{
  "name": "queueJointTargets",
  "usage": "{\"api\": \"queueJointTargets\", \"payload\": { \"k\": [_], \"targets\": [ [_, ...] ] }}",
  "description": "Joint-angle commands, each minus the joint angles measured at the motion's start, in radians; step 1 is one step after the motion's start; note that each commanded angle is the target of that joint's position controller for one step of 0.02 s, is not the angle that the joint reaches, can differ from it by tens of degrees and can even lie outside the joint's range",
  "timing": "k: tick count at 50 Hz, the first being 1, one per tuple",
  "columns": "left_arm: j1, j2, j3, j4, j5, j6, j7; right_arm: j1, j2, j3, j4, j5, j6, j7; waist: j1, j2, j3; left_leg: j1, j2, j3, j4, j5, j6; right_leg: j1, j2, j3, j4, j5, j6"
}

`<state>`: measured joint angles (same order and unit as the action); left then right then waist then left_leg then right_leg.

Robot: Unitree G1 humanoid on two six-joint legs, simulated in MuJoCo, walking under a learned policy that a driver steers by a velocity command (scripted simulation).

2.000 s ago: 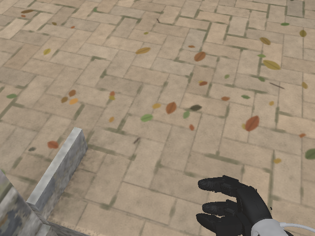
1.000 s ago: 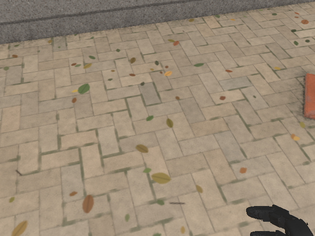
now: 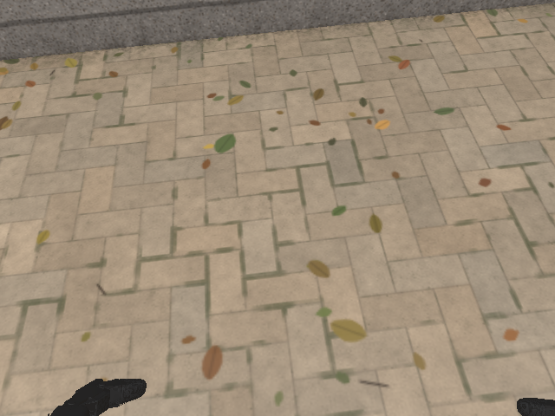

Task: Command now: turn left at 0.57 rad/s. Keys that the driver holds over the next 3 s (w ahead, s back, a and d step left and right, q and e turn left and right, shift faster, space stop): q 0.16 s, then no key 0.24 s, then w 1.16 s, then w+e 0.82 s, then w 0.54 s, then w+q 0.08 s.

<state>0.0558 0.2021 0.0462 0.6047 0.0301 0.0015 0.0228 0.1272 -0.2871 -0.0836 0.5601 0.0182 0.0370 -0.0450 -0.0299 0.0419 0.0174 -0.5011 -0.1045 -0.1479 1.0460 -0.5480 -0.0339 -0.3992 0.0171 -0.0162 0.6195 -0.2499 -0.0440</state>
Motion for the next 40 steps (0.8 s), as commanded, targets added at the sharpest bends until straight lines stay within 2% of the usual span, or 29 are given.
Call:
{"api": "queueJointTargets", "payload": {
  "k": [1,2,3,4,5,6,8,9,10,13,15,17,18,19,20,21,22,23,24,25,27,28,31,33,34,36,37,38,40],
  "targets": [
    [-0.055,0.122,0.043,-0.091,-0.025,-0.008,0.024,0.051,-0.140,-0.054,-0.032,0.003,-0.008,0.008,-0.028,-0.131,-0.087,-0.217,0.086,0.006,0.349,0.061,-0.048,0.209,-0.299,0.321,-0.300,0.069,-0.135],
    [-0.074,0.123,0.039,-0.091,-0.034,-0.007,0.033,0.055,-0.118,-0.047,-0.028,0.000,0.003,0.011,-0.030,-0.141,-0.062,-0.200,0.095,0.022,0.376,0.110,-0.058,0.163,-0.266,0.259,-0.313,0.052,-0.120],
    [-0.067,0.136,0.037,-0.090,-0.020,-0.005,0.041,0.043,-0.107,-0.042,-0.036,-0.002,0.004,0.009,-0.023,-0.150,-0.071,-0.160,0.092,0.041,0.412,0.166,-0.065,0.131,-0.239,0.209,-0.334,0.048,-0.124],
    [-0.060,0.134,0.038,-0.081,-0.008,-0.007,0.048,0.053,-0.098,-0.039,-0.036,-0.002,0.005,0.011,-0.026,-0.169,-0.076,-0.157,0.090,0.065,0.435,0.188,-0.071,0.129,-0.249,0.180,-0.350,0.029,-0.134],
    [-0.042,0.113,0.030,-0.079,-0.011,-0.009,0.055,0.066,-0.096,-0.036,-0.025,-0.011,0.005,0.005,-0.011,-0.190,-0.094,-0.158,0.091,0.082,0.432,0.195,-0.079,0.153,-0.252,0.153,-0.349,0.045,-0.149],
    [-0.030,0.099,0.025,-0.076,-0.014,-0.011,0.059,0.048,-0.093,-0.030,-0.030,-0.005,0.006,-0.001,0.008,-0.193,-0.093,-0.179,0.102,0.074,0.368,0.208,-0.082,0.201,-0.254,0.138,-0.340,0.066,-0.158],
    [0.033,0.136,0.039,-0.053,-0.017,-0.009,0.067,-0.001,-0.064,-0.013,-0.051,-0.010,0.003,-0.002,0.041,-0.188,-0.104,-0.205,0.135,0.083,0.228,0.190,-0.088,0.286,-0.283,0.132,-0.342,0.068,-0.176],
    [0.091,0.155,0.047,-0.039,-0.003,-0.007,0.067,-0.038,-0.036,-0.004,-0.065,-0.021,-0.005,-0.002,0.071,-0.178,-0.116,-0.190,0.154,0.094,0.152,0.155,-0.083,0.301,-0.285,0.119,-0.336,0.070,-0.181],
    [0.090,0.178,0.056,-0.037,-0.002,-0.005,0.066,-0.039,-0.028,0.003,-0.068,-0.021,-0.008,0.007,0.070,-0.171,-0.121,-0.140,0.160,0.110,0.071,0.134,-0.078,0.287,-0.296,0.113,-0.331,0.083,-0.185],
    [0.076,0.217,0.067,-0.029,-0.023,-0.009,0.051,0.036,-0.041,0.005,-0.036,-0.017,-0.005,0.034,0.051,-0.222,-0.132,0.056,0.166,0.156,-0.138,0.092,-0.047,0.179,-0.313,0.090,-0.340,0.061,-0.198],
    [0.078,0.213,0.063,-0.015,-0.045,-0.013,0.039,0.103,-0.055,0.000,-0.006,-0.019,0.002,0.045,0.029,-0.225,-0.125,0.152,0.145,0.191,-0.277,0.152,-0.008,0.140,-0.315,0.091,-0.315,0.066,-0.189],
    [0.082,0.185,0.050,0.009,-0.053,-0.019,0.028,0.212,-0.060,-0.006,0.043,-0.034,0.013,0.053,-0.016,-0.197,-0.124,0.322,0.095,0.234,-0.503,0.281,0.050,0.050,-0.282,0.044,-0.231,0.040,-0.130],
    [0.121,0.135,0.038,0.028,-0.062,-0.021,0.020,0.243,-0.078,-0.007,0.047,-0.039,0.013,0.063,-0.020,-0.127,-0.098,0.408,0.127,0.144,-0.609,0.335,0.092,-0.043,-0.237,-0.008,-0.122,-0.055,-0.054],
    [0.170,0.048,0.010,0.008,-0.012,-0.023,0.003,0.240,-0.158,-0.018,0.024,-0.047,0.008,0.054,0.035,0.199,-0.125,0.529,0.404,-0.219,-0.653,0.529,0.180,-0.253,-0.126,-0.122,0.207,-0.370,0.076],
    [0.094,0.109,0.039,-0.014,-0.013,-0.021,0.018,0.171,-0.208,-0.027,-0.016,-0.067,-0.010,0.053,0.000,0.240,-0.070,0.299,0.546,-0.335,-0.745,0.454,0.333,-0.328,-0.085,-0.036,0.345,-0.409,0.103],
    [0.010,0.182,0.056,-0.029,-0.040,-0.014,0.026,0.166,-0.186,-0.026,-0.006,-0.076,-0.030,0.054,-0.048,0.180,-0.046,0.261,0.461,-0.295,-0.813,0.127,0.323,-0.331,-0.099,0.012,0.445,-0.304,0.087],
    [0.007,0.198,0.062,-0.033,0.003,-0.058,0.001,0.158,-0.159,-0.041,0.030,-0.066,-0.150,0.090,-0.064,0.393,0.109,0.150,0.391,-0.255,-0.877,-0.196,0.250,-0.441,-0.011,0.098,0.567,-0.153,0.046],
    [0.047,0.240,0.086,0.015,0.013,-0.089,0.000,0.125,-0.108,-0.018,0.041,-0.048,-0.188,0.104,-0.030,0.266,0.065,0.156,0.354,-0.205,-0.880,-0.189,0.193,-0.422,0.028,0.137,0.667,-0.121,0.032],
    [0.085,0.181,0.075,0.035,0.030,-0.107,-0.003,0.123,-0.098,-0.008,0.065,-0.049,-0.189,0.114,0.016,0.178,0.061,0.174,0.351,-0.178,-0.883,-0.175,0.168,-0.426,0.035,0.143,0.698,-0.080,0.008],
    [0.103,0.161,0.067,0.053,0.027,-0.116,-0.012,0.129,-0.092,-0.007,0.084,-0.053,-0.187,0.121,0.029,0.133,0.049,0.203,0.348,-0.159,-0.886,-0.131,0.166,-0.450,0.039,0.127,0.733,-0.039,0.006],
    [0.123,0.137,0.055,0.084,0.011,-0.105,-0.019,0.131,-0.047,0.010,0.088,-0.062,-0.181,0.120,0.037,0.080,-0.002,0.333,0.378,-0.179,-0.873,-0.053,0.193,-0.553,0.014,0.167,0.750,0.042,0.027],
    [0.128,0.126,0.048,0.091,0.005,-0.100,-0.020,0.148,-0.038,0.012,0.097,-0.071,-0.176,0.114,0.028,0.070,-0.027,0.397,0.383,-0.166,-0.875,-0.002,0.204,-0.585,0.005,0.169,0.722,0.075,0.047],
    [0.123,0.138,0.049,0.096,0.021,-0.083,-0.027,0.174,-0.030,0.018,0.112,-0.066,-0.182,0.101,0.010,0.069,-0.056,0.438,0.374,-0.111,-0.903,0.091,0.229,-0.551,-0.027,0.119,0.609,0.122,0.094],
    [0.124,0.129,0.046,0.107,0.034,-0.075,-0.042,0.165,-0.040,0.018,0.117,-0.057,-0.186,0.098,0.015,0.052,-0.052,0.375,0.358,-0.060,-0.917,0.120,0.239,-0.449,-0.062,0.044,0.460,0.148,0.103],
    [0.117,0.119,0.041,0.107,0.032,-0.071,-0.048,0.153,-0.053,0.013,0.115,-0.054,-0.187,0.097,0.013,0.054,-0.044,0.327,0.348,-0.039,-0.922,0.135,0.244,-0.368,-0.071,0.014,0.363,0.147,0.104],
    [0.089,0.102,0.033,0.091,0.026,-0.066,-0.053,0.158,-0.073,0.005,0.125,-0.053,-0.183,0.104,0.001,0.079,-0.024,0.289,0.359,-0.034,-0.925,0.157,0.262,-0.248,-0.071,-0.007,0.194,0.102,0.077],
    [0.069,0.098,0.030,0.077,0.023,-0.067,-0.055,0.177,-0.073,0.004,0.136,-0.052,-0.182,0.105,-0.009,0.088,-0.016,0.317,0.380,-0.051,-0.918,0.158,0.276,-0.237,-0.069,-0.010,0.137,0.065,0.057],
    [0.055,0.089,0.024,0.062,0.017,-0.073,-0.057,0.202,-0.079,-0.001,0.153,-0.063,-0.173,0.109,-0.026,0.084,-0.006,0.375,0.398,-0.060,-0.910,0.174,0.293,-0.248,-0.068,-0.013,0.075,0.043,0.036],
    [0.031,0.091,0.020,0.041,0.010,-0.082,-0.053,0.226,-0.071,-0.003,0.170,-0.056,-0.163,0.108,-0.044,0.077,-0.005,0.477,0.430,-0.085,-0.890,0.189,0.306,-0.251,-0.079,-0.002,-0.024,0.011,-0.001]
  ]
}}
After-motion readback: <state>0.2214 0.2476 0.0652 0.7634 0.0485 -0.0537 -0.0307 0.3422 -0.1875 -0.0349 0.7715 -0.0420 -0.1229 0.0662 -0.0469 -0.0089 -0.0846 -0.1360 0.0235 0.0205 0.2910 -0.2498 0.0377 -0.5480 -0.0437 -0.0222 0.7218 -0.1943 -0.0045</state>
